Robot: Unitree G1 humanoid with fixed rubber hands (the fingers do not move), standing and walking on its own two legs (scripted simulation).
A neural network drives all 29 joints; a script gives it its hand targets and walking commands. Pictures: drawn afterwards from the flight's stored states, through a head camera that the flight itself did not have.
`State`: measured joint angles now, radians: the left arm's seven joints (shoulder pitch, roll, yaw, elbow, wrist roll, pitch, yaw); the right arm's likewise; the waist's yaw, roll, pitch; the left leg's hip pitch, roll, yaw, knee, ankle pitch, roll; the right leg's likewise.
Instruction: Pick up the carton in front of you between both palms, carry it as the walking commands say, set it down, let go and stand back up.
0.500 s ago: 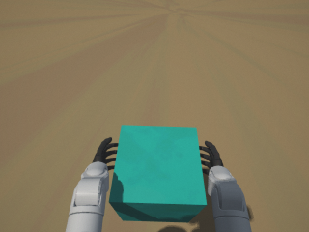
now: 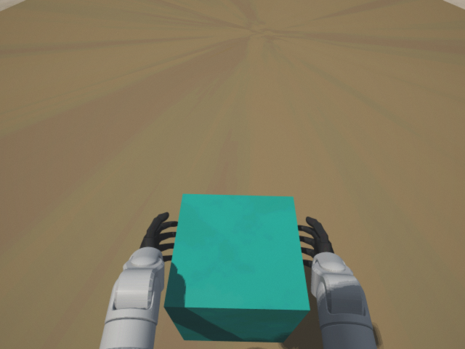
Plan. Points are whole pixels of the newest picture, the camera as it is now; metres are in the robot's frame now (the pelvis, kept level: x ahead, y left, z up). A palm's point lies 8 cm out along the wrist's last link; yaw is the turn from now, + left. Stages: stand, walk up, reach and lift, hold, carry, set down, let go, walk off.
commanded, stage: carry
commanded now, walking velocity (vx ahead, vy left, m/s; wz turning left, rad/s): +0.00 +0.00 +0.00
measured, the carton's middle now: (235, 272) +0.30 +0.00 -0.05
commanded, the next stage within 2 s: hold in 1.04 s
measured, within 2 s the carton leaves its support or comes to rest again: neither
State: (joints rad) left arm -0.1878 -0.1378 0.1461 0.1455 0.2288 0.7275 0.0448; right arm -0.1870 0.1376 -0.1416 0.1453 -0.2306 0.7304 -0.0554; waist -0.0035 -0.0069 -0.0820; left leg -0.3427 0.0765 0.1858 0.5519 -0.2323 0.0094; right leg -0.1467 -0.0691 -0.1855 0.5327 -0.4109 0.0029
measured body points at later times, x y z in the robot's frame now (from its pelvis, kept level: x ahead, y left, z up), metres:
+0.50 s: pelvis -0.04 -0.01 +0.00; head -0.05 -0.01 +0.45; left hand +0.27 +0.14 +0.03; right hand +0.26 -0.16 +0.03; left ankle +0.03 +0.12 -0.73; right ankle -0.08 -0.10 -0.73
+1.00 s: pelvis -0.04 -0.01 +0.00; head -0.06 -0.02 +0.45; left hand +0.26 +0.13 +0.03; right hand +0.26 -0.17 +0.03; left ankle +0.03 +0.12 -0.73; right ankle -0.08 -0.10 -0.73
